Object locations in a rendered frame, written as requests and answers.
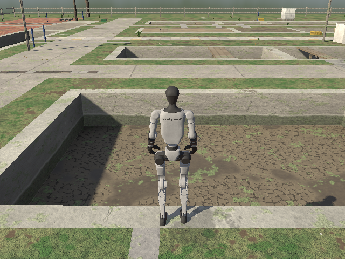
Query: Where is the robot right forearm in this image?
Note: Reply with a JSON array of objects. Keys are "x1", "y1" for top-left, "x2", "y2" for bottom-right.
[{"x1": 190, "y1": 131, "x2": 197, "y2": 147}]

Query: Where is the robot left hand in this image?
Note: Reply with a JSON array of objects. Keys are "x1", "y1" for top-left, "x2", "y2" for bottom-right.
[{"x1": 148, "y1": 145, "x2": 160, "y2": 154}]

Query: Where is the right robot foot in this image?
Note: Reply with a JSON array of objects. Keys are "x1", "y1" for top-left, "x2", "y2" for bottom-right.
[{"x1": 180, "y1": 210, "x2": 187, "y2": 224}]

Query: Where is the robot left forearm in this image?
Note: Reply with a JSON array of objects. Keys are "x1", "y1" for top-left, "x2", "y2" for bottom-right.
[{"x1": 148, "y1": 131, "x2": 155, "y2": 147}]

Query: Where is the right robot upper arm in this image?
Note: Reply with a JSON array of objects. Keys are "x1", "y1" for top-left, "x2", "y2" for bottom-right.
[{"x1": 184, "y1": 110, "x2": 196, "y2": 139}]

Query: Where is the left robot upper arm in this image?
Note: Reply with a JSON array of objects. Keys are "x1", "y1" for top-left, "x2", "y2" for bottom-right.
[{"x1": 149, "y1": 110, "x2": 161, "y2": 139}]

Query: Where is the left robot shin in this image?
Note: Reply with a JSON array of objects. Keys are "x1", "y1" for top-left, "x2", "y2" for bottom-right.
[{"x1": 158, "y1": 181, "x2": 166, "y2": 218}]

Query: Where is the robot right hand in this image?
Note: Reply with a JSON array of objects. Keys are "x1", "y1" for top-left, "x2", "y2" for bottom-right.
[{"x1": 184, "y1": 145, "x2": 197, "y2": 154}]

